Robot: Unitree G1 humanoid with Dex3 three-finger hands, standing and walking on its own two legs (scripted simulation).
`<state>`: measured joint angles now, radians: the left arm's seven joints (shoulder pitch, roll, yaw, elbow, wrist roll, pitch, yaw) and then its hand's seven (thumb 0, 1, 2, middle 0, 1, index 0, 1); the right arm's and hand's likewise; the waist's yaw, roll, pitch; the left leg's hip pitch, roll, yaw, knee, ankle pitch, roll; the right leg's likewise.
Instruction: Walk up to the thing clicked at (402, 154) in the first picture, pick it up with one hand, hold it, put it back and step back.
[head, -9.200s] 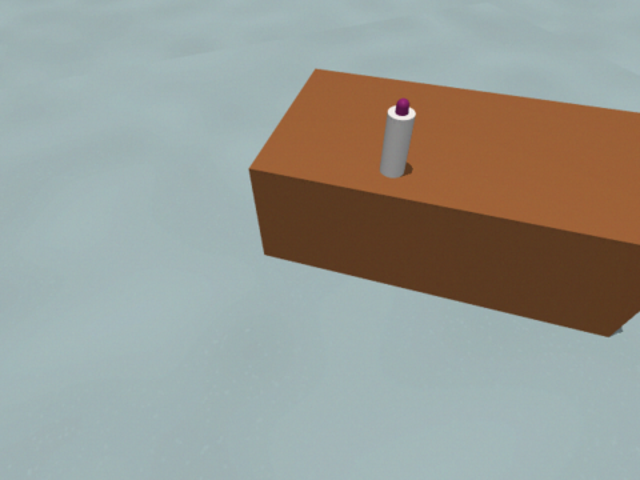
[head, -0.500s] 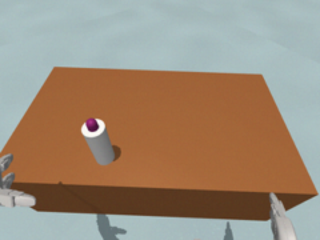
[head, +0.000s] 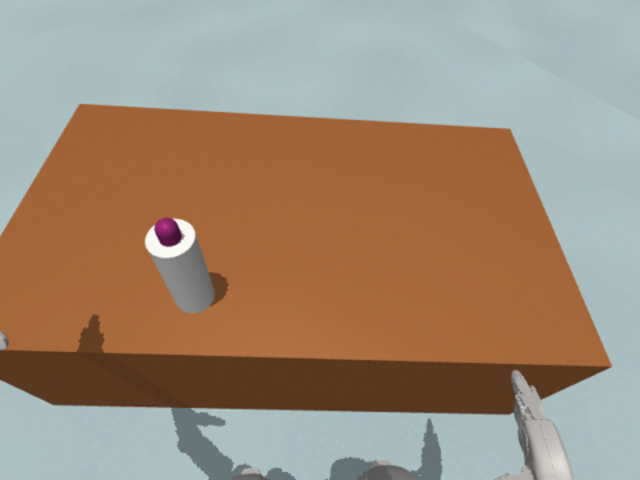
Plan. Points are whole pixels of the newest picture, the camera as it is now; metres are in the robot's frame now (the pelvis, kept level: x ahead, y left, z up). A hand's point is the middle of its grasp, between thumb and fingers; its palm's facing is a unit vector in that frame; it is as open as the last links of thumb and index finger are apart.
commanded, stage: go down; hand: left
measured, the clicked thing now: (181, 264) +0.50 +0.23 -0.15
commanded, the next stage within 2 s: approach in 0.52 s
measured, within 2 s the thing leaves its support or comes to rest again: neither
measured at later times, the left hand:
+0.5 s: hand out of the picture +0.37 +0.40 +0.06, palm faces +0.24 -0.97 -0.10, open 17.6 cm
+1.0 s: hand (43, 275) +0.40 +0.37 -0.02, palm faces +0.23 -0.97 +0.05, open 17.8 cm
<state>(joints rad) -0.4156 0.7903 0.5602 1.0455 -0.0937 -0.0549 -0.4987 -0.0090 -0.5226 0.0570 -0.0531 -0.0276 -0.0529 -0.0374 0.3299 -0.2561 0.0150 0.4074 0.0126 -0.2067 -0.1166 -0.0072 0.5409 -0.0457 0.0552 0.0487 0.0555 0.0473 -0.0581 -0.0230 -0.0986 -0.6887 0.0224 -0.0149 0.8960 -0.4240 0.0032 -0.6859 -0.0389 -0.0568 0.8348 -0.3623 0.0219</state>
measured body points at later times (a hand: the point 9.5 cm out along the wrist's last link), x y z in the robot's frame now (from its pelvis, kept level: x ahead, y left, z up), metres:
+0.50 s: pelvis +0.01 +0.01 +0.00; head +0.08 +0.05 +0.44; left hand +0.35 +0.45 +0.07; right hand +0.16 -0.25 -0.04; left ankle +0.01 +0.11 -0.69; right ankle +0.02 -0.14 -0.69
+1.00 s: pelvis -0.01 +0.01 -0.05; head +0.13 +0.07 +0.38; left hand +0.38 +0.42 -0.02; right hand +0.16 -0.25 -0.07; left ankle +0.01 +0.11 -0.69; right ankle +0.02 -0.14 -0.69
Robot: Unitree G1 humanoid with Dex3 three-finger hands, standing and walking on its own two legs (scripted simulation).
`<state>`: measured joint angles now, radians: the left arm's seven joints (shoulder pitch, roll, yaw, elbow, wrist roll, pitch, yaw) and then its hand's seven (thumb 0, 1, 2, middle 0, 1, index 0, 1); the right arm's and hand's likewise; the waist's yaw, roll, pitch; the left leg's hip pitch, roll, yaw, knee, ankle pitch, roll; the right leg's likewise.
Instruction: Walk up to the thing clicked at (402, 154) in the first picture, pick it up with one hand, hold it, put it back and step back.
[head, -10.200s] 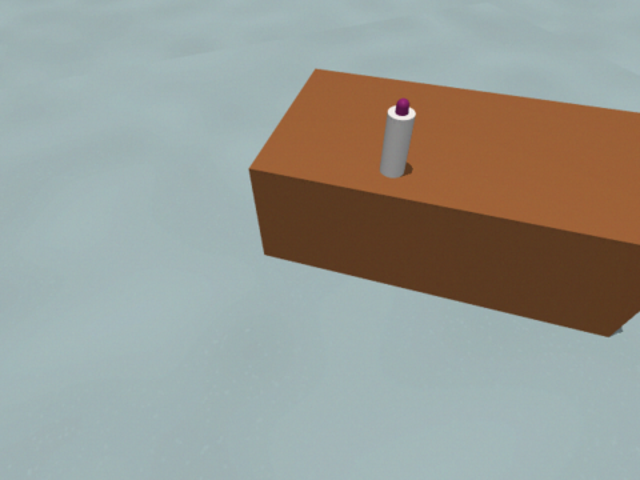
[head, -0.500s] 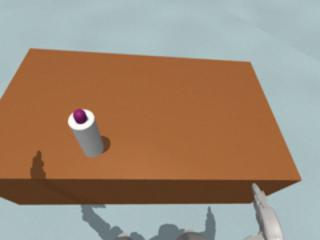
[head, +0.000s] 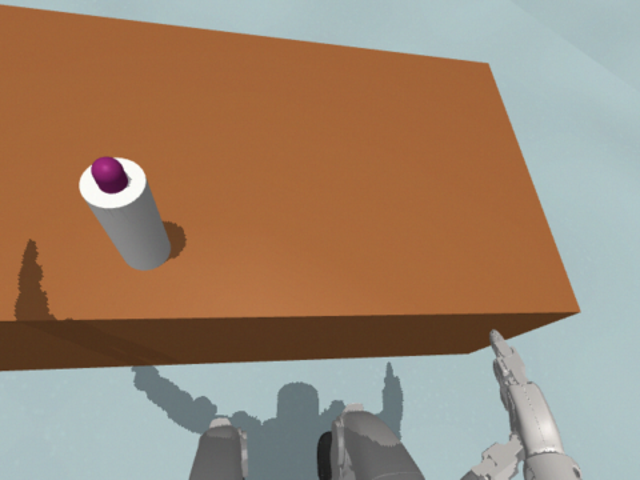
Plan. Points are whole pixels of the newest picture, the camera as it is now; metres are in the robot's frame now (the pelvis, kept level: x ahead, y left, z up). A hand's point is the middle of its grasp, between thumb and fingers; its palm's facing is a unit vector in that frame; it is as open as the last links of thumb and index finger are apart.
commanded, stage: approach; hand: left
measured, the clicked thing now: (129, 214) +0.50 +0.24 -0.11
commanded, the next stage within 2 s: close in in 0.24 s
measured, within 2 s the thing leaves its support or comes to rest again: neither
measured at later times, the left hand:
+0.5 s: hand (112, 257) +0.46 +0.27 -0.17, palm faces +0.17 -0.99 +0.04, open 17.7 cm
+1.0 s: hand (139, 244) +0.48 +0.23 -0.16, palm faces +0.23 -0.97 +0.01, open 17.6 cm
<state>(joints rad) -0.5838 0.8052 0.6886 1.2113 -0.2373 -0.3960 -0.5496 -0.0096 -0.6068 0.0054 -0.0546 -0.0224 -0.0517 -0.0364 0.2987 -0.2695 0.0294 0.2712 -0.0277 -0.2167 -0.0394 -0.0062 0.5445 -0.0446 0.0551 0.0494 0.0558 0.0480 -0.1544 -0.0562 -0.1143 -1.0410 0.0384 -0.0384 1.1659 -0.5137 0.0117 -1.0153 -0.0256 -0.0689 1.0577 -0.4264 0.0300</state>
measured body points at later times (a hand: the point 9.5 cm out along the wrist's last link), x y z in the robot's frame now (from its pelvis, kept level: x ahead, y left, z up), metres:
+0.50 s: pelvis -0.05 -0.01 -0.12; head +0.17 +0.08 +0.27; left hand +0.45 +0.32 -0.17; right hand +0.13 -0.27 -0.04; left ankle +0.01 +0.10 -0.65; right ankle +0.04 -0.15 -0.65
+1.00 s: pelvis -0.04 +0.00 -0.12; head +0.16 +0.07 +0.28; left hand +0.46 +0.28 -0.16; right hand +0.13 -0.27 -0.03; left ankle +0.01 +0.10 -0.65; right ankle +0.04 -0.15 -0.65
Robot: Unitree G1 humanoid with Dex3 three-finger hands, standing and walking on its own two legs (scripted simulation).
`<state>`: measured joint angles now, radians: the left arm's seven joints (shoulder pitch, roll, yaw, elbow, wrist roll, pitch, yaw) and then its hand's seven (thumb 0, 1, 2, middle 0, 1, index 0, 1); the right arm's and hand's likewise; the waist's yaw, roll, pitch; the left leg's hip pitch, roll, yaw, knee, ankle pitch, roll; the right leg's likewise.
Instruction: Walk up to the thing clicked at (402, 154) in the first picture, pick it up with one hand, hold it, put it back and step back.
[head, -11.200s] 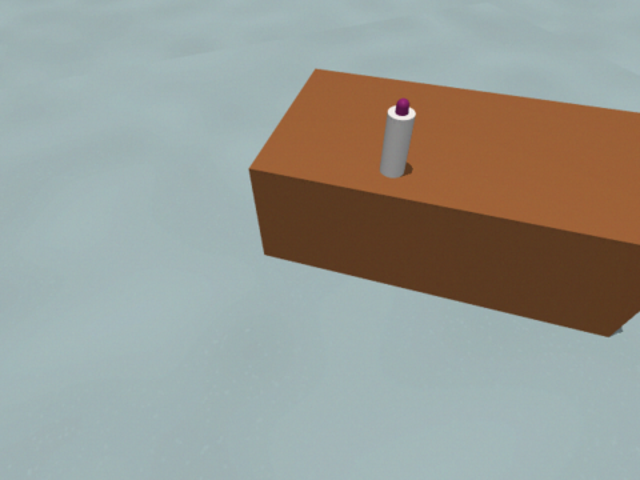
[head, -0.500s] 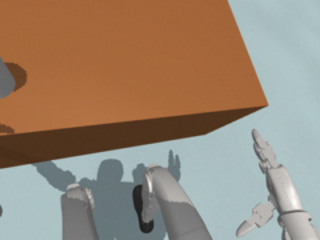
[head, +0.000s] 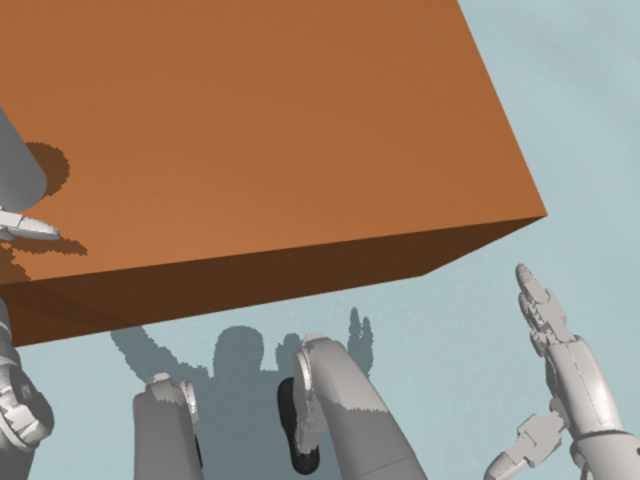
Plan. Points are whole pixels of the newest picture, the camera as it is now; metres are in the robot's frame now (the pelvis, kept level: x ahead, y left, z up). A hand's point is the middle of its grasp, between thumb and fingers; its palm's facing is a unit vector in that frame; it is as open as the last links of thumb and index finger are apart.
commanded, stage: rest palm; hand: left
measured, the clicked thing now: out of the picture +0.53 +0.26 +0.01
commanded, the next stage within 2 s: close in 0.06 s
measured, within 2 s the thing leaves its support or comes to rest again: leaves its support in 1.46 s
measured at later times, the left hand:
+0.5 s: hand out of the picture +0.53 +0.26 -0.04, palm faces +0.31 -0.95 -0.01, open 15.9 cm
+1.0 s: hand out of the picture +0.54 +0.26 -0.03, palm faces +0.29 -0.96 -0.02, open 11.4 cm
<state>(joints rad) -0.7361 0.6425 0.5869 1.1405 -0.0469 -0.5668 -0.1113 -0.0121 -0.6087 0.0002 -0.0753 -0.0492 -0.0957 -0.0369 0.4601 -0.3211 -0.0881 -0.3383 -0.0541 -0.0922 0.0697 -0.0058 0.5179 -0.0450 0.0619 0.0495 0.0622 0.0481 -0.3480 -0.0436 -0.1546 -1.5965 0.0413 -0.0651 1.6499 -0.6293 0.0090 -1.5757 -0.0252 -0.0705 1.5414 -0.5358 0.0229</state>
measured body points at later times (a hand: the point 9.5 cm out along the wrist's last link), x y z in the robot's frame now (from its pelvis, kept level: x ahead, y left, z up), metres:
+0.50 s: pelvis +0.01 +0.00 +0.00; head +0.21 +0.09 +0.39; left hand +0.51 +0.31 -0.04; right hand +0.19 -0.25 +0.09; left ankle +0.05 +0.11 -0.53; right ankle +0.08 -0.14 -0.53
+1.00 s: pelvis +0.00 +0.00 +0.01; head +0.21 +0.09 +0.40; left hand +0.52 +0.31 -0.03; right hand +0.18 -0.24 +0.11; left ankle +0.05 +0.11 -0.53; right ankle +0.08 -0.14 -0.53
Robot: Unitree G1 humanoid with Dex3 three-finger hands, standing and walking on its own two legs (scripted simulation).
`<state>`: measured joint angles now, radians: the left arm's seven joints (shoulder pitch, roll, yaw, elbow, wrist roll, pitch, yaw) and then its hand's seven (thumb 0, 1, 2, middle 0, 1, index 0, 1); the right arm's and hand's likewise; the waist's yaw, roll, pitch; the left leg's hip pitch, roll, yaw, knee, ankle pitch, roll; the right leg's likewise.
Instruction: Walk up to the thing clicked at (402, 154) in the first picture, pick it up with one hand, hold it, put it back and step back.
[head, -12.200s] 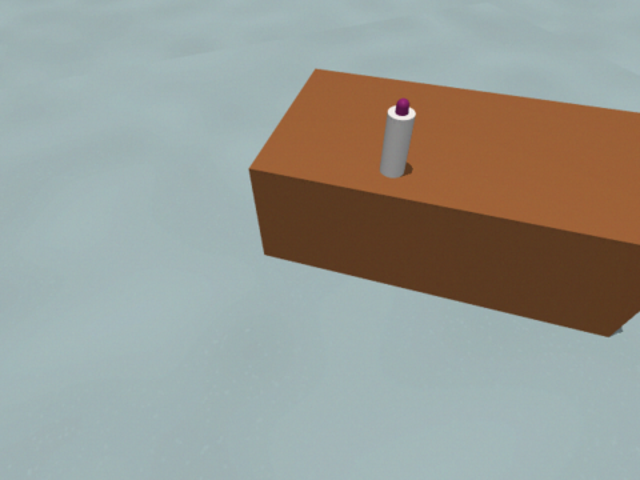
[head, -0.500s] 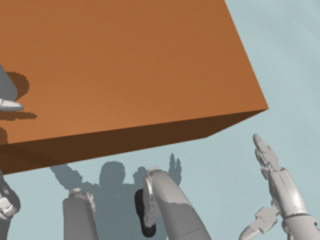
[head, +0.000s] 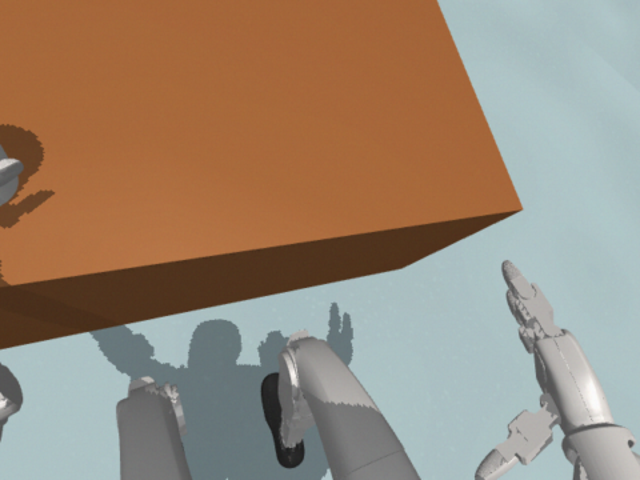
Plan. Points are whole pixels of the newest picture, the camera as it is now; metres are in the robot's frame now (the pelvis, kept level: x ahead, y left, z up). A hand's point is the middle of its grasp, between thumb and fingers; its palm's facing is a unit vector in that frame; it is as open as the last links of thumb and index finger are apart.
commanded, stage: settle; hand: left
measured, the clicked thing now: out of the picture +0.54 +0.26 +0.00
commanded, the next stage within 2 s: lift in 1.16 s
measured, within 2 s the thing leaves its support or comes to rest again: leaves its support in 0.46 s
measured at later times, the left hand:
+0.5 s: hand out of the picture +0.53 +0.25 -0.04, palm faces +0.27 -0.96 -0.02, open 10.9 cm
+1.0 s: hand out of the picture +0.53 +0.24 +0.01, palm faces +0.29 -0.96 -0.03, open 11.0 cm
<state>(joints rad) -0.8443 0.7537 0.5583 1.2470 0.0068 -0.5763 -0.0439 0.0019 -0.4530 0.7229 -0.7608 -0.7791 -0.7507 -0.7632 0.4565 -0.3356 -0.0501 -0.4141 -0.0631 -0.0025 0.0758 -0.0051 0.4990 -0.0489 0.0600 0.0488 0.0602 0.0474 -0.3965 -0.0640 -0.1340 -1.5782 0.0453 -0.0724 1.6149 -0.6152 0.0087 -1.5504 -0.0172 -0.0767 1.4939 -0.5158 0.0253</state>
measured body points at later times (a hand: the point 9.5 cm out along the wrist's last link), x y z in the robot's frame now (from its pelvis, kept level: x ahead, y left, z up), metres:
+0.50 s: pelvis +0.02 +0.01 +0.02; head +0.22 +0.10 +0.42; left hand +0.51 +0.30 -0.03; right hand +0.19 -0.24 +0.10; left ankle +0.05 +0.11 -0.54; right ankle +0.08 -0.14 -0.54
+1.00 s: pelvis +0.02 +0.00 +0.04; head +0.20 +0.07 +0.45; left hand +0.51 +0.29 +0.02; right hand +0.20 -0.26 +0.09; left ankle +0.05 +0.11 -0.54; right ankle +0.08 -0.14 -0.54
